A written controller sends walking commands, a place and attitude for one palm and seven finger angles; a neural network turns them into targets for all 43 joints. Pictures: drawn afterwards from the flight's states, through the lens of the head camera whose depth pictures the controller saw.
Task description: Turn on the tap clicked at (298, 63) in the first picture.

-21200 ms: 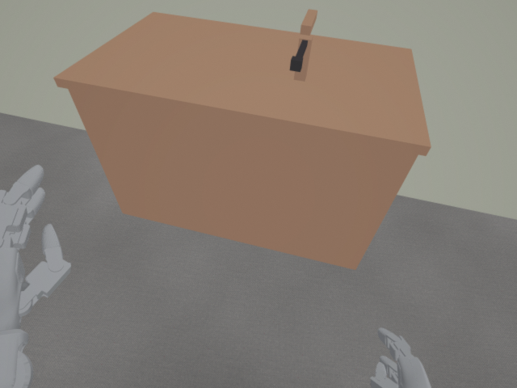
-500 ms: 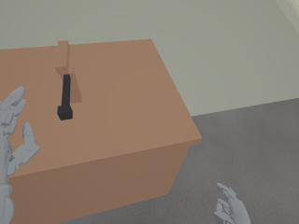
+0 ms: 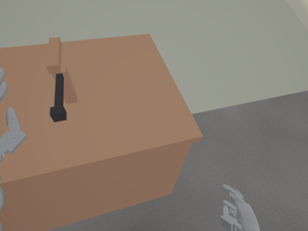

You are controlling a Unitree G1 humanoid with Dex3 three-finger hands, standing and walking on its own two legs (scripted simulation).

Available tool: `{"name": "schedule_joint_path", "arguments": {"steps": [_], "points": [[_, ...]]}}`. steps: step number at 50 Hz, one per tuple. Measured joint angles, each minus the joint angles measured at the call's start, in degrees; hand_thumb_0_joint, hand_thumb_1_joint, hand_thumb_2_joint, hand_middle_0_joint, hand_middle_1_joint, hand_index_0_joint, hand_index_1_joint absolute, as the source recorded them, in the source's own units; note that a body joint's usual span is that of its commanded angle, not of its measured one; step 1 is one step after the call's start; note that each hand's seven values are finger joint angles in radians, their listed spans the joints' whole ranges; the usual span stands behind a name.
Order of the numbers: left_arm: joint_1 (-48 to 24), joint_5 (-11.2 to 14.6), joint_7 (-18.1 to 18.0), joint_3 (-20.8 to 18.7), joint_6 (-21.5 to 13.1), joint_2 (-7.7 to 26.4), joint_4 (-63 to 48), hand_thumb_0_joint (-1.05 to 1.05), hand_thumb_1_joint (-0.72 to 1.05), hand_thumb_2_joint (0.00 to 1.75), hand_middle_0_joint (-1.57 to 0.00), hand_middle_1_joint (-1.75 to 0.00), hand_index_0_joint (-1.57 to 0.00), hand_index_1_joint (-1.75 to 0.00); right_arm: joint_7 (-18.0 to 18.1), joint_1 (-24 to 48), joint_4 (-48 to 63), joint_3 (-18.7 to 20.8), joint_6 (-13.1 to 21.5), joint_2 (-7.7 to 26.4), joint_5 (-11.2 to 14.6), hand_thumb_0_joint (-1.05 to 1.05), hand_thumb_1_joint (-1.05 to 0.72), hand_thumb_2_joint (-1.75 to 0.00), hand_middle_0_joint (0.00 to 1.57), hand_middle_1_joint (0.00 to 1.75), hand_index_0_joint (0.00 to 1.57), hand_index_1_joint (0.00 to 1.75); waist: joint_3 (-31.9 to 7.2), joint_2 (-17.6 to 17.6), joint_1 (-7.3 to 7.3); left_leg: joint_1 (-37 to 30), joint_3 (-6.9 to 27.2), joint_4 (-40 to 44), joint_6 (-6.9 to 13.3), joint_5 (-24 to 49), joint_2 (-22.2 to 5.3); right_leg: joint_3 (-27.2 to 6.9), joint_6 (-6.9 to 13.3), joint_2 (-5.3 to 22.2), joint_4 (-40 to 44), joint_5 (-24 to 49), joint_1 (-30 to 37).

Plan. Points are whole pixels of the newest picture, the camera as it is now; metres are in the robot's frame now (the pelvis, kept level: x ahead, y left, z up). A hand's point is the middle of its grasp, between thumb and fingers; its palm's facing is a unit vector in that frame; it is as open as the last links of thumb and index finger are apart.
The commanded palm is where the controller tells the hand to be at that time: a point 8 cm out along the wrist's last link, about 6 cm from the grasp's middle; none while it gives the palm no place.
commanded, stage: come to a stop and stand still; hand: left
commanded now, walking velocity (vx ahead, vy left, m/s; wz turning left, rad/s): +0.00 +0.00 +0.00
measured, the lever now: (58, 113) +0.34 +0.27 +0.11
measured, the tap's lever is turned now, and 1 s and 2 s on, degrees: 0 0 0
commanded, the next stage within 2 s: look again from close up in 0.70 s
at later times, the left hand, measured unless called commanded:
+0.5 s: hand (42, 145) +0.24 +0.24 +0.15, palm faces +0.35 -0.87 -0.34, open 7.4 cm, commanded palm +0.18 +0.28 +0.18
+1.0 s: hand (29, 153) +0.22 +0.26 +0.15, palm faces +0.38 -0.85 -0.36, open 7.5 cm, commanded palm +0.16 +0.29 +0.18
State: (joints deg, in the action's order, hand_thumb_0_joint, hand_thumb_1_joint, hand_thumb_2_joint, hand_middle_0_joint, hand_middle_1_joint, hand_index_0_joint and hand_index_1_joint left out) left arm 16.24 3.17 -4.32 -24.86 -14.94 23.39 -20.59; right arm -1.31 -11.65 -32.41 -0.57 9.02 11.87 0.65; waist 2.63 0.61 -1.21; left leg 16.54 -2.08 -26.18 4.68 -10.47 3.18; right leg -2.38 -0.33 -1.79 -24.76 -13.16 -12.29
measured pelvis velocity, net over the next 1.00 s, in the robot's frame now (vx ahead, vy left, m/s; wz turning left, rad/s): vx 0.01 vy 0.01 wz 0.02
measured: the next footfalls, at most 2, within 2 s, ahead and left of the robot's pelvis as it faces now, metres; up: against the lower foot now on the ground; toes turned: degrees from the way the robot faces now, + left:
none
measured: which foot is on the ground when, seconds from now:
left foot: down 0.00-1.00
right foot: down 0.00-1.00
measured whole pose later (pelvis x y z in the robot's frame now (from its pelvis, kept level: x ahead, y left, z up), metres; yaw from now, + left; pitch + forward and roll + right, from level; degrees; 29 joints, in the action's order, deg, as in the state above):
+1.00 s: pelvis +0.01 +0.01 +0.00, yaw +1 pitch -1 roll -2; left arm 24.3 2.2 -5.1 -19.5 -11.5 20.5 -24.2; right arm 2.0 -12.2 -32.9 -1.7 5.6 11.0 0.5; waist 1.7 0.9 -1.1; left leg 13.2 -1.2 -24.0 5.0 -10.1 3.6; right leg -1.5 -0.8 -1.3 -20.7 -12.1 -7.8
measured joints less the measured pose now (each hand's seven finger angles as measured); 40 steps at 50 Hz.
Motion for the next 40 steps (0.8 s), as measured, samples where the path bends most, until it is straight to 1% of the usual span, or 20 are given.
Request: {"name": "schedule_joint_path", "arguments": {"steps": [2,3,5,7,10,12,14,16,20,23,27,32,36,40], "points": [[5.5,-0.2,0.4,3.8,0.0,-2.6,-2.9,0.02,0.89,0.9,-0.2,-0.3,-0.2,-0.3,-0.1,-0.4,0.2,0.2,0.0,0.3,0.2,0.01,-0.9,-0.9,0.2,0.3,0.2,0.3,-0.7,-0.6,0.73,-0.4,-0.6,0.0,0.3,-0.4,0.2,-0.6,-0.3,0.2,-0.4,-0.5,0.1],[7.9,-0.5,0.7,5.6,-0.1,-3.3,-3.8,0.02,0.89,0.9,-0.2,-0.3,-0.2,-0.3,0.0,-0.7,0.2,0.2,-0.1,0.3,0.2,0.01,-0.9,-0.9,0.2,0.3,0.2,0.3,-1.0,-0.7,1.02,-0.6,-0.6,0.0,0.3,-0.5,0.3,-0.6,-0.4,0.3,-0.5,-0.7,0.2],[11.1,-1.0,1.4,7.8,-0.3,-3.5,-4.6,0.02,0.89,0.9,-0.2,-0.3,-0.21,-0.3,0.8,-1.4,0.0,0.1,-0.5,-0.1,0.1,0.01,-0.9,-0.9,0.2,0.3,0.2,0.3,-1.5,-0.3,1.24,-0.9,-0.5,0.0,0.3,-0.8,0.4,-0.5,-0.4,0.4,-0.5,-1.0,0.6],[11.9,-1.2,1.6,7.5,-0.2,-2.0,-4.4,0.02,0.88,0.9,-0.21,-0.3,-0.21,-0.3,1.7,-1.9,-0.4,-0.2,-1.0,-0.5,-0.1,0.01,-0.9,-0.9,0.2,0.3,0.2,0.3,-1.5,0.5,1.08,-1.1,0.0,-0.2,0.1,-1.0,0.4,0.0,-0.2,0.4,-0.5,-1.3,1.0],[9.1,-1.0,1.0,4.7,0.1,0.1,-2.8,0.02,0.88,0.89,-0.21,-0.3,-0.22,-0.3,2.7,-2.3,-0.9,-0.7,-1.3,-0.9,-0.2,0.01,-0.9,-0.9,0.2,0.3,0.2,0.3,-1.0,1.6,0.25,-1.1,0.9,-0.5,-0.1,-1.1,0.4,0.9,0.1,0.3,-0.4,-1.5,1.5],[6.5,-0.7,0.2,2.8,0.3,0.3,-2.3,0.02,0.88,0.89,-0.21,-0.3,-0.22,-0.31,2.9,-2.0,-1.3,-0.9,-1.0,-0.9,-0.2,0.01,-0.9,-0.9,0.2,0.3,0.2,0.3,-0.6,1.9,-0.34,-1.2,1.3,-0.6,-0.2,-1.1,0.3,1.3,0.3,0.2,-0.1,-1.4,1.9],[4.5,-0.5,-0.6,1.8,0.3,-0.5,-2.7,0.02,0.88,0.9,-0.21,-0.3,-0.22,-0.3,2.7,-1.6,-1.5,-1.0,-0.6,-0.7,-0.3,0.01,-0.9,-0.9,0.2,0.3,0.2,0.3,-0.4,1.9,-0.73,-1.3,1.5,-0.6,-0.3,-1.2,0.2,1.4,0.3,0.1,0.5,-1.2,2.2],[3.8,-0.5,-1.1,2.1,0.2,-2.0,-3.8,0.02,0.88,0.9,-0.21,-0.3,-0.21,-0.3,2.3,-1.0,-1.6,-1.0,-0.2,-0.5,-0.3,0.01,-0.9,-0.9,0.2,0.3,0.2,0.3,-0.6,1.8,-0.93,-1.6,1.3,-0.4,-0.3,-1.2,0.1,1.3,0.3,0.0,1.1,-0.9,2.6],[5.2,-1.1,-1.0,5.3,0.3,-4.4,-4.9,0.02,0.89,0.9,-0.2,-0.3,-0.21,-0.3,1.9,0.3,-1.2,-0.9,-0.5,-0.4,-0.5,0.01,-0.9,-0.9,0.2,0.3,0.2,0.3,-1.6,1.1,-0.48,-2.0,0.9,0.0,-0.2,-1.4,-0.1,0.8,0.1,-0.1,2.1,-0.6,3.2],[6.7,-1.4,-0.4,6.6,1.1,-4.1,-4.2,0.02,0.89,0.9,-0.2,-0.3,-0.21,-0.3,2.2,1.2,-0.6,-1.0,-1.3,-0.7,-0.5,0.01,-0.9,-0.9,0.2,0.3,0.2,0.3,-2.1,0.9,0.19,-2.2,0.7,0.2,-0.2,-1.5,-0.2,0.5,0.1,-0.2,2.6,-0.4,3.5],[7.6,-1.0,0.0,5.8,2.3,-2.5,-3.3,0.02,0.88,0.9,-0.21,-0.3,-0.21,-0.3,2.8,1.5,0.3,-1.2,-2.3,-1.1,-0.4,0.01,-0.9,-0.9,0.2,0.3,0.2,0.3,-1.7,1.1,0.59,-2.5,0.7,0.5,-0.2,-1.3,-0.1,0.6,0.1,-0.2,2.9,-0.3,3.8],[7.5,-0.5,-0.4,4.1,2.8,-1.7,-4.8,0.02,0.88,0.9,-0.21,-0.3,-0.21,-0.3,3.0,0.9,0.4,-1.3,-2.6,-1.0,-0.4,0.01,-0.9,-0.9,0.2,0.3,0.2,0.3,-0.8,1.4,0.02,-2.7,0.9,0.9,-0.1,-1.0,0.0,0.8,0.0,-0.1,3.4,0.0,4.1],[7.5,-0.6,-0.7,4.6,2.6,-2.5,-6.3,0.02,0.88,0.9,-0.21,-0.3,-0.21,-0.3,2.9,0.4,-0.1,-1.1,-2.7,-0.6,-0.4,0.01,-0.9,-0.9,0.2,0.3,0.2,0.3,-0.7,1.2,-0.43,-3.0,0.9,1.3,0.0,-0.7,0.2,0.8,-0.2,0.2,3.5,0.2,4.3],[7.7,-0.8,-0.7,5.4,2.7,-3.0,-5.6,0.02,0.89,0.9,-0.2,-0.3,-0.21,-0.3,2.9,0.1,-0.4,-1.0,-3.2,-0.6,-0.3,0.01,-0.9,-0.9,0.2,0.3,0.2,0.3,-1.0,0.7,-0.31,-3.2,0.8,1.6,0.2,-0.4,0.4,0.7,-0.3,0.4,3.6,0.3,4.4]]}}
